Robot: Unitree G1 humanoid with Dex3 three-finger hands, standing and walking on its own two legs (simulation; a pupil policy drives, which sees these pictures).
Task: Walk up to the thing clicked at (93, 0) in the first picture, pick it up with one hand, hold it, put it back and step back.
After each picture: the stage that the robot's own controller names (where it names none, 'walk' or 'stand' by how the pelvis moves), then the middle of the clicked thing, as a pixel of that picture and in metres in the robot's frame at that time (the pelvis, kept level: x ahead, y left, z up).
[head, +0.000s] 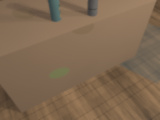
stand; out of the picture +1.03 -0.01 +0.00
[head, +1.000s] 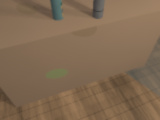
rise first; out of the picture +0.94 -0.01 +0.03
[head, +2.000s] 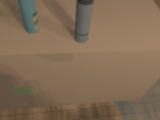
sink last; (83, 18) +0.65 +0.07 +0.04
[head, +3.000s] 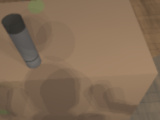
stand; (24, 44) +0.50 +0.29 +0.03
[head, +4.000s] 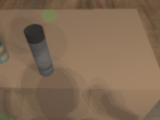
stand; (40, 53) +0.50 +0.23 +0.00
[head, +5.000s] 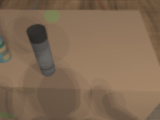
stand; (43, 53) +0.50 +0.22 +0.00
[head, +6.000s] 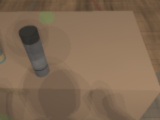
stand; (36, 54) +0.50 +0.25 +0.00
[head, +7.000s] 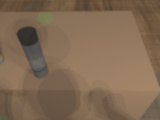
stand; (34, 55) +0.49 +0.25 +0.00
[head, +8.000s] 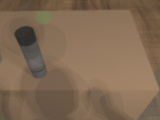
stand; (33, 55) +0.49 +0.26 +0.00
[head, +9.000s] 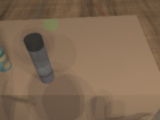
rise first; (41, 60) +0.47 +0.25 +0.01
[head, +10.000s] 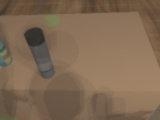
go down; (41, 55) +0.49 +0.25 +0.01
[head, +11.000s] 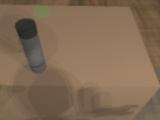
go down; (33, 49) +0.50 +0.24 +0.02
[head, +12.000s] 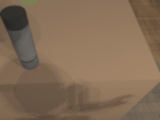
go down; (23, 42) +0.48 +0.23 +0.05
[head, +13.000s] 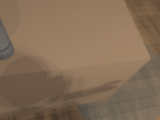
close in; out of the picture +0.48 +0.25 +0.08
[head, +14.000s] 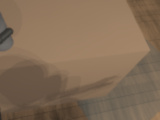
close; out of the picture +0.51 +0.24 +0.10
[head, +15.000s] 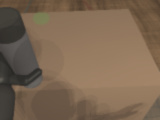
lift; (20, 56) +0.33 +0.19 +0.20
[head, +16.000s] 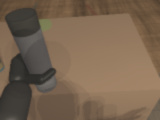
hold; (36, 56) +0.34 +0.16 +0.19
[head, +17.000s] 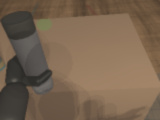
hold; (32, 58) +0.33 +0.17 +0.18
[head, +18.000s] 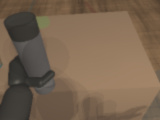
crouch; (34, 59) +0.33 +0.16 +0.18
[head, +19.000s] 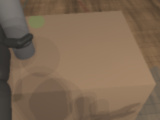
crouch; (13, 22) +0.44 +0.22 +0.23
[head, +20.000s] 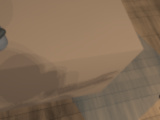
lower; out of the picture +0.51 +0.25 +0.09
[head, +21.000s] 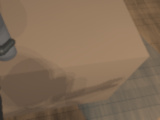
lower; out of the picture +0.48 +0.24 +0.09
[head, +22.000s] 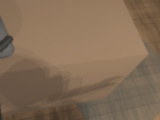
lower; out of the picture +0.49 +0.24 +0.09
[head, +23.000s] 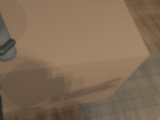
lower; out of the picture +0.48 +0.24 +0.09
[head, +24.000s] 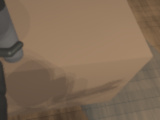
loosen; (1, 30) +0.48 +0.23 +0.09
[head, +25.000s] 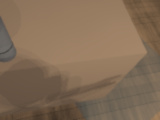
withdraw; out of the picture +0.47 +0.23 +0.09
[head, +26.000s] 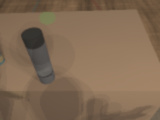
sink last; (40, 59) +0.44 +0.22 +0.05
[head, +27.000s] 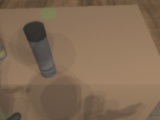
stand; (42, 53) +0.47 +0.23 +0.05
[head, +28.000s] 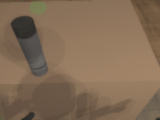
stand; (32, 50) +0.46 +0.23 +0.06
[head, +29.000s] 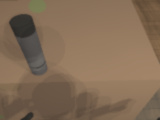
stand; (31, 49) +0.46 +0.23 +0.07
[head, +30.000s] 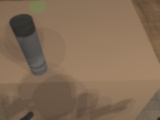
stand; (31, 48) +0.46 +0.23 +0.07
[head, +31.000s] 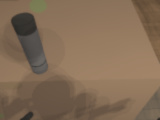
stand; (32, 47) +0.46 +0.23 +0.07
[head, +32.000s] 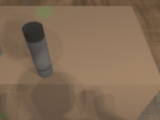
stand; (39, 53) +0.47 +0.22 +0.03
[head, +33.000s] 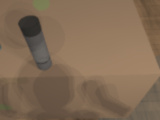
walk; (37, 46) +0.49 +0.23 +0.01
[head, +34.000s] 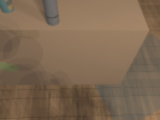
walk; (49, 1) +0.75 +0.23 +0.02
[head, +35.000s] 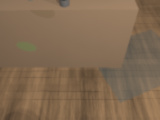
stand; out of the picture +1.09 +0.22 +0.03
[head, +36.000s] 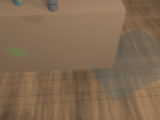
stand; out of the picture +1.07 +0.27 +0.00
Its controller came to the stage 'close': yes
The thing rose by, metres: 0.22
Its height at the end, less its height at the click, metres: +0.00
